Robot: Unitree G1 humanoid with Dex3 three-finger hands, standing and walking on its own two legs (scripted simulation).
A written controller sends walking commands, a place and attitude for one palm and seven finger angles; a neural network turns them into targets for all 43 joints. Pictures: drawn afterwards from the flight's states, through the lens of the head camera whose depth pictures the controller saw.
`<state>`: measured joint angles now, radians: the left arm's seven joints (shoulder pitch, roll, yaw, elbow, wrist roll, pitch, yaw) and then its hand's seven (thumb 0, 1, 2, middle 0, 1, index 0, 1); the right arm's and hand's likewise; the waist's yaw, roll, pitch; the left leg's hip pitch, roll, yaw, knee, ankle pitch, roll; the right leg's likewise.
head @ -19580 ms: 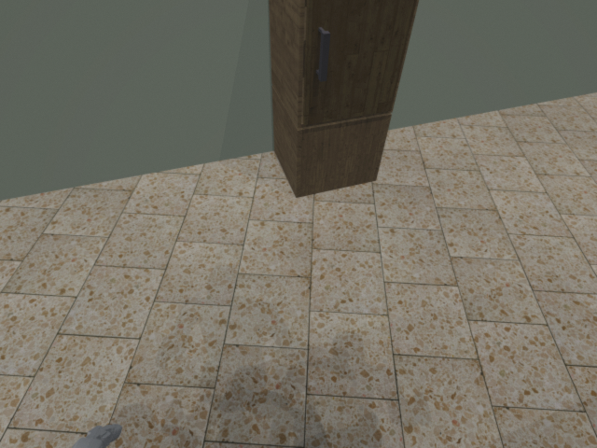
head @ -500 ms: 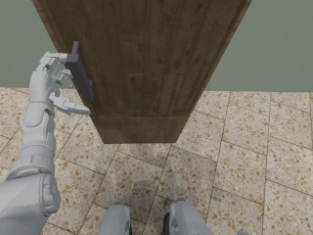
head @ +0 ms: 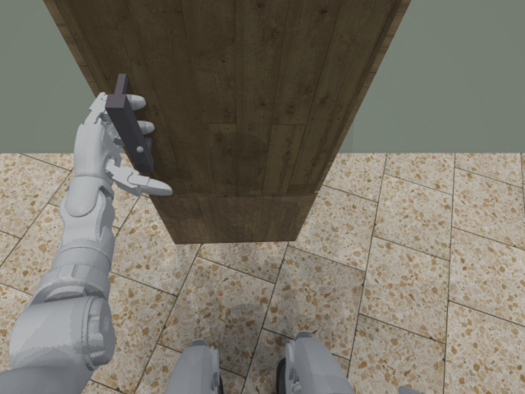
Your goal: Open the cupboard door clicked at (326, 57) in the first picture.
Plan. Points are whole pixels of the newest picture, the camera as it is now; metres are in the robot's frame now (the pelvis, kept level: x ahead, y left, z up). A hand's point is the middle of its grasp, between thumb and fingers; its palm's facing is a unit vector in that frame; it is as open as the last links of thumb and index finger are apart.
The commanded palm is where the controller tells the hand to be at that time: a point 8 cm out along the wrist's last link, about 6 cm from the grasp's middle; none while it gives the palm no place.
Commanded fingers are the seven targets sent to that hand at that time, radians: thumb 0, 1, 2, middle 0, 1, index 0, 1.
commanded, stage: slide the fingers in behind the handle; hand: left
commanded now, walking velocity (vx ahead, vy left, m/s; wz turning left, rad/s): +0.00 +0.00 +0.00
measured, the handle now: (135, 127) +0.51 +0.19 +0.04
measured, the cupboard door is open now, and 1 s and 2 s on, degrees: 0 0 26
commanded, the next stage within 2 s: close the thumb around the handle in 0.46 s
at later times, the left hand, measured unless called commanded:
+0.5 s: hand (143, 148) +0.47 +0.17 +0.04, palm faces +0.00 -1.00 -0.01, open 13.9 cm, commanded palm +0.44 +0.21 +0.05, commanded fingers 0.00 -0.50 0.30 -0.30 -1.20 -0.30 -1.20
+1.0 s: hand (147, 149) +0.47 +0.16 +0.04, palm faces +0.01 -1.00 -0.01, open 8.8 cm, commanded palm +0.44 +0.21 +0.05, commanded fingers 0.00 0.79 0.85 -0.39 -1.34 -0.39 -1.34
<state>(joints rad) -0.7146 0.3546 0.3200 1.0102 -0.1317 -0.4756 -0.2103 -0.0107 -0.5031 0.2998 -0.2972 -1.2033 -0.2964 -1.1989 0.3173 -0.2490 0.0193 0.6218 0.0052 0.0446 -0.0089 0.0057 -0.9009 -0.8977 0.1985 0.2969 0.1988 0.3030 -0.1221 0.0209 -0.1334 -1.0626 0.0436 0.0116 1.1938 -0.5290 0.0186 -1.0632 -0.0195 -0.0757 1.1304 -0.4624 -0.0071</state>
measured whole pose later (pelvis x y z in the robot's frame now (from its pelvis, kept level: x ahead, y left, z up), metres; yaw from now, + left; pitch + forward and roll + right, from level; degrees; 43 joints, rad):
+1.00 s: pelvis +0.00 +0.00 +0.00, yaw +0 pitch +23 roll -2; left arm -0.73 0.34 0.31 1.03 -0.12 -0.50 -0.18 0.00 0.26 0.63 -0.35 -1.28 -0.35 -1.28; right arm 0.31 -0.25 0.02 0.63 0.00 0.05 -0.01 0.01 -0.90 -0.90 0.20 0.30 0.20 0.30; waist -0.12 0.02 -0.13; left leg -1.07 0.04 0.01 1.20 -0.53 0.02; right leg -1.07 -0.02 -0.07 1.14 -0.47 -0.01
